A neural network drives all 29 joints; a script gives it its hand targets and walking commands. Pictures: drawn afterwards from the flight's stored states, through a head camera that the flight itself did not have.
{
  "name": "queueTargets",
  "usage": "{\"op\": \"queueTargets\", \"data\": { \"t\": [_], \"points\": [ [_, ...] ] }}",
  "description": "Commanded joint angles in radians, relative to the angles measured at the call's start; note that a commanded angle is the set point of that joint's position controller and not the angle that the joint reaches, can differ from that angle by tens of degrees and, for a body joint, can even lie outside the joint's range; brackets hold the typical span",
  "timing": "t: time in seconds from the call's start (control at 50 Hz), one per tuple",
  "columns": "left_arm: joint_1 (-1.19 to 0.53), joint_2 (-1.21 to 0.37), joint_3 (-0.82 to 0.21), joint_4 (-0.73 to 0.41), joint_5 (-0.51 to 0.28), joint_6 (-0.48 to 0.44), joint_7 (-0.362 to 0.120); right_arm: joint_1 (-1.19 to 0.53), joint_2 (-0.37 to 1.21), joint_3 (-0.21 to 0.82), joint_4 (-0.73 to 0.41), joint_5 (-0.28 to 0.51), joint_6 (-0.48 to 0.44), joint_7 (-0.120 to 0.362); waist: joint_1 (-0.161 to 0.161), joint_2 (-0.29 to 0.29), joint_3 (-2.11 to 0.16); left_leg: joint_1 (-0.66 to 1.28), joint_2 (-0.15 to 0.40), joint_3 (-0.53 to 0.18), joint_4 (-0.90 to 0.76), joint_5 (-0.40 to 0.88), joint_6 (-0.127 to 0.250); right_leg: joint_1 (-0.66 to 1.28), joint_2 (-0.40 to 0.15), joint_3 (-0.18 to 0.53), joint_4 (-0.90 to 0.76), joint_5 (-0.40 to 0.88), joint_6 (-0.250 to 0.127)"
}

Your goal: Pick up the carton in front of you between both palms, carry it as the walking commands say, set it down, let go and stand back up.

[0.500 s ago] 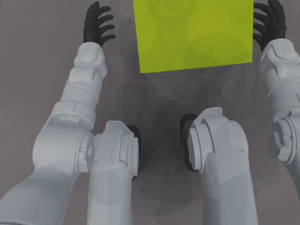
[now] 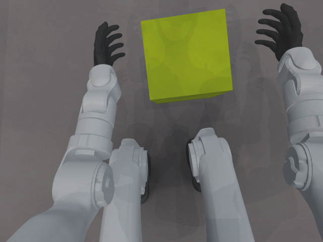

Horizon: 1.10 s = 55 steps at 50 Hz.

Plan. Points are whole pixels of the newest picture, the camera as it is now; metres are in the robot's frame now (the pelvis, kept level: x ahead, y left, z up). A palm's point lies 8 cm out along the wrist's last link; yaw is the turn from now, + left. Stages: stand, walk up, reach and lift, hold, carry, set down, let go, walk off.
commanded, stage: set down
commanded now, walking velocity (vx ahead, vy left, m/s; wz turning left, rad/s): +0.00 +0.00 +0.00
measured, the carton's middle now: (183, 66) +0.51 -0.10 -0.33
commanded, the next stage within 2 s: let go in 0.64 s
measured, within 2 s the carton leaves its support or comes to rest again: neither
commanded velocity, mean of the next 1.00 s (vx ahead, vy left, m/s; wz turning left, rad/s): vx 0.00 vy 0.00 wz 0.00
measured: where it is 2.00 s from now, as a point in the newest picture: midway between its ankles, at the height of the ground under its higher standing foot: (170, 179)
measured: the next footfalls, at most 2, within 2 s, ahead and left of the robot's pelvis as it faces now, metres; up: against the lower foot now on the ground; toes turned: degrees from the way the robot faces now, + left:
none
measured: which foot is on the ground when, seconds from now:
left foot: down 0.00-1.00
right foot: down 0.00-1.00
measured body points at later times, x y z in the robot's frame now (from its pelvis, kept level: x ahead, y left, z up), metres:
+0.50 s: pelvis +0.03 +0.00 +0.13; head +0.32 -0.05 +0.47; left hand +0.51 +0.09 +0.01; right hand +0.48 -0.31 +0.02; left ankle +0.10 +0.12 -0.42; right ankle +0.12 -0.11 -0.42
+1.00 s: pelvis +0.08 -0.02 +0.25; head +0.30 -0.05 +0.64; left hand +0.43 +0.13 +0.13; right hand +0.40 -0.31 +0.14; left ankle +0.10 +0.12 -0.42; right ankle +0.12 -0.11 -0.42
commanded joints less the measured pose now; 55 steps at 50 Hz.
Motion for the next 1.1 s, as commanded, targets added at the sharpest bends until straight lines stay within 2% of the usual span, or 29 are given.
{"op": "queueTargets", "data": {
  "t": [0.0, 0.14, 0.24, 0.36, 0.66, 0.74, 0.84, 0.94, 1.08],
  "points": [
    [-0.129, 0.043, 0.0, -0.097, 0.006, -0.016, -0.005, -0.164, -0.115, -0.032, -0.098, -0.018, -0.017, 0.01, -0.019, -0.107, -1.004, 0.299, -0.025, 0.111, -0.198, 0.114, -0.01, 0.759, -0.011, -0.039, -0.249, 0.258, 0.036],
    [-0.067, 0.017, -0.021, -0.222, 0.021, -0.001, -0.005, -0.099, -0.144, -0.095, -0.18, -0.062, -0.01, 0.031, -0.047, -0.081, -1.131, 0.449, -0.029, 0.105, -0.316, 0.188, -0.022, 0.858, 0.004, -0.064, -0.346, 0.36, 0.033],
    [-0.029, 0.01, -0.021, -0.292, 0.038, 0.019, -0.004, -0.078, -0.139, -0.1, -0.223, -0.059, 0.008, 0.054, -0.033, -0.08, -1.163, 0.532, -0.026, 0.102, -0.411, 0.216, -0.022, 0.942, 0.008, -0.064, -0.433, 0.396, 0.034],
    [0.032, -0.008, -0.005, -0.279, 0.051, 0.024, -0.014, -0.038, -0.111, -0.096, -0.204, -0.067, 0.012, 0.072, -0.013, -0.093, -1.113, 0.587, -0.019, 0.092, -0.527, 0.232, -0.019, 1.014, 0.009, -0.054, -0.544, 0.405, 0.034],
    [0.158, -0.027, 0.019, -0.227, 0.089, -0.018, -0.055, 0.063, -0.055, -0.121, -0.158, -0.14, -0.028, 0.08, -0.005, -0.097, -1.004, 0.763, 0.005, 0.058, -0.805, 0.315, -0.019, 1.252, 0.0, -0.02, -0.81, 0.491, 0.023],
    [0.292, -0.013, 0.008, -0.244, 0.132, -0.019, -0.069, 0.195, -0.036, -0.108, -0.192, -0.177, -0.025, 0.071, 0.0, -0.106, -1.05, 0.839, 0.006, 0.059, -0.88, 0.343, -0.015, 1.431, -0.003, -0.011, -0.881, 0.553, 0.028],
    [0.498, 0.018, -0.035, -0.32, 0.164, -0.03, -0.097, 0.416, 0.007, -0.067, -0.316, -0.186, -0.029, 0.047, 0.003, -0.122, -1.022, 0.929, 0.012, 0.059, -0.986, 0.364, -0.002, 1.671, -0.014, 0.011, -0.982, 0.636, 0.033],
    [0.636, 0.05, -0.072, -0.353, 0.139, -0.069, -0.131, 0.572, 0.044, -0.021, -0.403, -0.147, -0.063, 0.036, 0.022, -0.115, -0.854, 1.01, 0.025, 0.04, -1.082, 0.371, 0.012, 1.768, -0.028, 0.036, -1.07, 0.67, 0.027],
    [0.899, 0.089, -0.102, -0.307, 0.103, -0.122, -0.179, 0.873, 0.102, 0.041, -0.411, -0.113, -0.108, 0.019, 0.042, -0.102, -0.693, 1.21, 0.04, 0.01, -1.205, 0.443, 0.022, 1.875, -0.039, 0.047, -1.174, 0.737, 0.031]
  ]
}}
